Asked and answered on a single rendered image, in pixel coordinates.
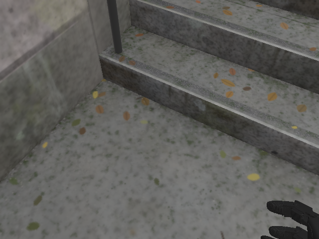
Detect robot right hand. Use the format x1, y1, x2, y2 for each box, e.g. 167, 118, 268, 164
260, 200, 319, 239

